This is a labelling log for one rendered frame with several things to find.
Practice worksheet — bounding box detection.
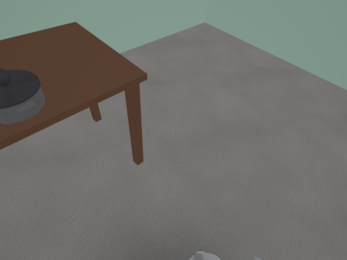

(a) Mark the lid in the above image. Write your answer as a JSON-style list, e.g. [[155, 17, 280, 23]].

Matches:
[[0, 70, 40, 109]]

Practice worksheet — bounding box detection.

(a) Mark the knob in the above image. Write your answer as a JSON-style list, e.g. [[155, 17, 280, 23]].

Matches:
[[0, 68, 11, 87]]

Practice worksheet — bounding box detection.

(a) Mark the table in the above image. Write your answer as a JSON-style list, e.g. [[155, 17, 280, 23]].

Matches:
[[0, 22, 147, 165]]

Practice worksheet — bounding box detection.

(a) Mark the pot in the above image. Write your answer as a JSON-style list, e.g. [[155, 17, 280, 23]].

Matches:
[[0, 87, 45, 124]]

